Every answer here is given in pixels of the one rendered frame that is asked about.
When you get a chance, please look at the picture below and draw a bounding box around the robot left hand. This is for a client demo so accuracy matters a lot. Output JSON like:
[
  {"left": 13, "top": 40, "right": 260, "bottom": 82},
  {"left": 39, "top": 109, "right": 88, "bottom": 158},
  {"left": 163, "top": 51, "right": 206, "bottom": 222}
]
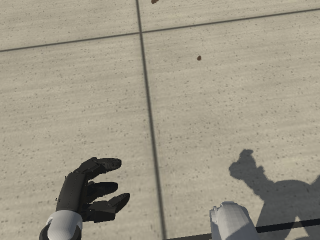
[{"left": 55, "top": 157, "right": 130, "bottom": 223}]

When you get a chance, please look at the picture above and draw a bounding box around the robot right thigh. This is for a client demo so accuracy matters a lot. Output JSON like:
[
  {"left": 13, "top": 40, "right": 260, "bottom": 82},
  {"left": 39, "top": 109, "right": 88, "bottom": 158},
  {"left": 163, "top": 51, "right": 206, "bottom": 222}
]
[{"left": 209, "top": 203, "right": 261, "bottom": 240}]

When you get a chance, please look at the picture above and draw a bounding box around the left robot forearm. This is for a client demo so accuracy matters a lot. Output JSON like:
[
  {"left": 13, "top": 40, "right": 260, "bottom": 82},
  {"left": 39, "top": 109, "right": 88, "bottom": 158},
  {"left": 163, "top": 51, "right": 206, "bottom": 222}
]
[{"left": 39, "top": 210, "right": 83, "bottom": 240}]

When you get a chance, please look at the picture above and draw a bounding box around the robot right shin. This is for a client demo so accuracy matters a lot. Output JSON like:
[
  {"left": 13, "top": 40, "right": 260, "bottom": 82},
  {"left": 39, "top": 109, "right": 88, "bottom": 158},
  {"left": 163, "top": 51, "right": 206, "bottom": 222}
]
[{"left": 220, "top": 201, "right": 249, "bottom": 215}]

